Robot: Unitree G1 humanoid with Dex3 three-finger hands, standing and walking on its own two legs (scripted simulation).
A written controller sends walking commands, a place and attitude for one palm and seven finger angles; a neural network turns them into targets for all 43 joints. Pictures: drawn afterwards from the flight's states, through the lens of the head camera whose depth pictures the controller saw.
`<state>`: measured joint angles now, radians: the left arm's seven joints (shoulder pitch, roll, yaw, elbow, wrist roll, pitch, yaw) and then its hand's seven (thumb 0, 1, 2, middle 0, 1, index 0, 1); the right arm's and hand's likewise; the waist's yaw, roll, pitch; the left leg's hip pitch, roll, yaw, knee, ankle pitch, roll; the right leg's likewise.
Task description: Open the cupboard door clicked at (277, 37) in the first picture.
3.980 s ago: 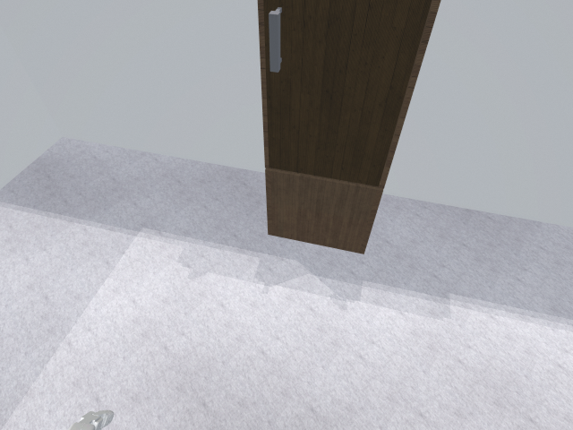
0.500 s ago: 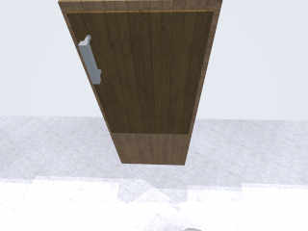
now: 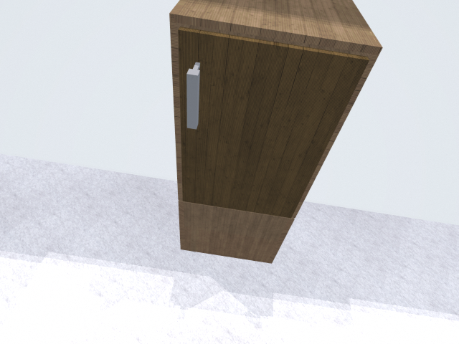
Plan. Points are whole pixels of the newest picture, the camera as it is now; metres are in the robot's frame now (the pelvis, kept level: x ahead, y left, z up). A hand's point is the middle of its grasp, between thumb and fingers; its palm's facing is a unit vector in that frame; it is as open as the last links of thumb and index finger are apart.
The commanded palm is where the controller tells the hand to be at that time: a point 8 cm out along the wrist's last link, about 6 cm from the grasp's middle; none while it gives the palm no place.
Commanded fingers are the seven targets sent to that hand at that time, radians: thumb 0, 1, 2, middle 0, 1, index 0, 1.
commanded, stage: come to a stop and stand still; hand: left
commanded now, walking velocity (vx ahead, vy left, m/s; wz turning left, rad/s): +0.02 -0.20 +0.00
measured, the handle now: (194, 96) +0.61 +0.13 +0.11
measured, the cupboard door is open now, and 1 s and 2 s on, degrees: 0 0 0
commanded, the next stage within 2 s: look again from close up in 1.82 s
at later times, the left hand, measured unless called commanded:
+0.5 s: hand out of the picture +0.04 +0.12 -0.17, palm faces -0.01 -0.97 -0.24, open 7.2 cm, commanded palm none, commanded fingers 0.00 0.90 0.90 -0.20 -0.30 -0.20 -0.30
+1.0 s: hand out of the picture -0.04 +0.07 -0.18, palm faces +0.07 -0.99 -0.15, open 7.3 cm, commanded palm none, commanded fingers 0.00 0.90 0.90 -0.20 -0.30 -0.20 -0.30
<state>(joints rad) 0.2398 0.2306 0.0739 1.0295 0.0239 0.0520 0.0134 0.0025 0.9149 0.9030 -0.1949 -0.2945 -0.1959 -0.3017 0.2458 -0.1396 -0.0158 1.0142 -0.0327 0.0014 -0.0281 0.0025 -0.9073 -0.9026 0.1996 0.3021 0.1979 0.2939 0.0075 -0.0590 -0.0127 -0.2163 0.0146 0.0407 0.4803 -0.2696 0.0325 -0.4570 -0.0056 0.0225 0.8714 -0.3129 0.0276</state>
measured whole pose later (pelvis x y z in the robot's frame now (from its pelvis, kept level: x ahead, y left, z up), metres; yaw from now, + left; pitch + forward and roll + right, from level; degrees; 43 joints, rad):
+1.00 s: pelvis +0.00 -0.08 +0.00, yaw -1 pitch -1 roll +0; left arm 0.34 0.09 0.01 1.16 0.00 -0.01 0.04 0.00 0.92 0.90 -0.20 -0.29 -0.20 -0.30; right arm 0.26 -0.14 -0.01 1.16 -0.01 0.00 -0.05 0.00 -0.91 -0.90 0.20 0.30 0.20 0.29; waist 0.01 0.01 0.03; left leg -0.16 0.10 0.02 0.41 -0.23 -0.08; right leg -0.10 0.04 -0.08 0.40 -0.29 -0.06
